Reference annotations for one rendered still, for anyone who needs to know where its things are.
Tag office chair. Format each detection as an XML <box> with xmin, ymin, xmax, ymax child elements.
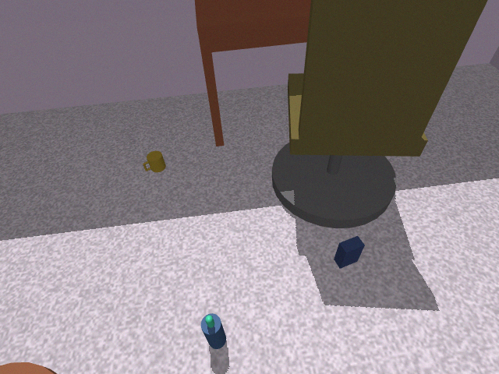
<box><xmin>272</xmin><ymin>0</ymin><xmax>487</xmax><ymax>228</ymax></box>

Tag desk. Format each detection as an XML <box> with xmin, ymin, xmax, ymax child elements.
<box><xmin>195</xmin><ymin>0</ymin><xmax>311</xmax><ymax>146</ymax></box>

